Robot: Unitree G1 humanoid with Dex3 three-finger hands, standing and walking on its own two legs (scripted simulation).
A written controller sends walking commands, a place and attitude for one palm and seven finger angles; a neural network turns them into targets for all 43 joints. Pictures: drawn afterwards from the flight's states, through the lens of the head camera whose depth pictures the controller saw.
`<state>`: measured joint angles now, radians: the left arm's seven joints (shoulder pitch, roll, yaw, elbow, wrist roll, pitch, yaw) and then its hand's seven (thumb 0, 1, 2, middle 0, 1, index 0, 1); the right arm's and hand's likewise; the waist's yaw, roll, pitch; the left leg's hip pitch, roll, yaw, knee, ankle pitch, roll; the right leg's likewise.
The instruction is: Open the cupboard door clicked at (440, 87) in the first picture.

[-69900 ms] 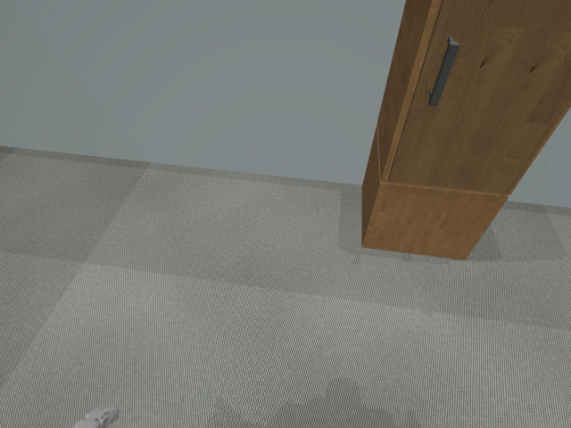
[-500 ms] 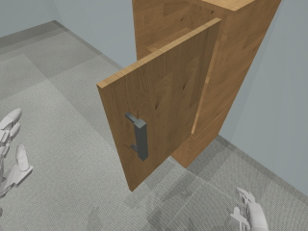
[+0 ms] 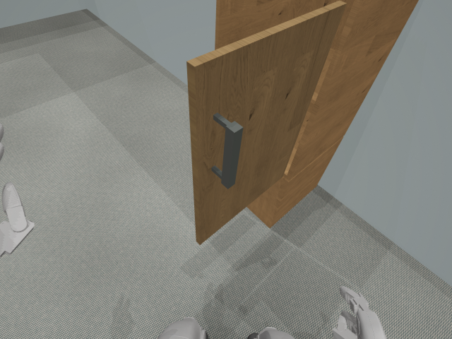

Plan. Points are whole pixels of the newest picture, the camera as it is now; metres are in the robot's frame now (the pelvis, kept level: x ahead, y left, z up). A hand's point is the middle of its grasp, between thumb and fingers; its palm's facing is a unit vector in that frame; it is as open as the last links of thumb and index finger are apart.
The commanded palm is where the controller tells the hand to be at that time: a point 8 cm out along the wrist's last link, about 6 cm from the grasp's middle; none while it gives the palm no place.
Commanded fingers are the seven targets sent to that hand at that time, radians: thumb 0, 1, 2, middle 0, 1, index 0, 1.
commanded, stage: step back with the hand held close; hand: left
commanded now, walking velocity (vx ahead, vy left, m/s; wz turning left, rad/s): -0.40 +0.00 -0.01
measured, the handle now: (223, 152) +0.43 +0.04 +0.08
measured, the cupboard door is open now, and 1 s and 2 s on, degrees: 91 91 91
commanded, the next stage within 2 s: stop stepping back and stand still in 0.24 s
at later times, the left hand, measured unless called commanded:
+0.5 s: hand (12, 287) +0.14 +0.22 +0.19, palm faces +0.29 -0.83 -0.47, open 7.4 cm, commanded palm +0.08 +0.28 +0.20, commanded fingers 0.00 0.90 0.90 -0.20 -0.30 -0.20 -0.30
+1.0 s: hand out of the picture +0.05 +0.24 +0.19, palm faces +0.43 -0.79 -0.44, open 7.4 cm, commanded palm +0.00 +0.28 +0.20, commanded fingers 0.00 0.90 0.90 -0.20 -0.30 -0.20 -0.30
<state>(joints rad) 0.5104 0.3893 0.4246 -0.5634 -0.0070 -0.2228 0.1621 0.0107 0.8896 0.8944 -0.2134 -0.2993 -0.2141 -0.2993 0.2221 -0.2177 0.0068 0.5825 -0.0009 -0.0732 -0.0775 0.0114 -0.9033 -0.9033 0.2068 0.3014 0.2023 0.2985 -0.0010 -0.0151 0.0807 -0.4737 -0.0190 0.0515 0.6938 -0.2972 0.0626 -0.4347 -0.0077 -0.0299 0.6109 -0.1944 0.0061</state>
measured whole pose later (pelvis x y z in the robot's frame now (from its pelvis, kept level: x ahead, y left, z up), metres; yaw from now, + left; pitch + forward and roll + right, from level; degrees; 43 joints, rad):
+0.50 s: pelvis -0.09 -0.01 +0.01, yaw -6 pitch +1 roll -2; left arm 0.55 0.48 0.45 -0.61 -0.05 -0.19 0.13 0.01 0.89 0.89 -0.22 -0.30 -0.22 -0.30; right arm 0.17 -0.19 0.02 0.63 0.01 -0.11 -0.07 0.01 -0.90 -0.90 0.21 0.30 0.20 0.30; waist -0.01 -0.04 0.00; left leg -0.40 -0.03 0.06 0.57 -0.16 0.08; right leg -0.21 0.02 -0.02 0.77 -0.46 0.01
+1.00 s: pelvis -0.16 -0.01 +0.03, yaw -3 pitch +1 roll +2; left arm 0.49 0.37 0.39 -0.38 0.00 -0.20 0.16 0.01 0.89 0.89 -0.21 -0.30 -0.21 -0.30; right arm 0.29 -0.23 -0.02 0.70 -0.01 -0.12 -0.10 0.01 -0.90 -0.90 0.21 0.30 0.20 0.30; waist 0.00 -0.02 -0.08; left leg -0.31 0.04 0.06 0.66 -0.35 0.02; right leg -0.26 -0.03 -0.10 0.47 -0.23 -0.05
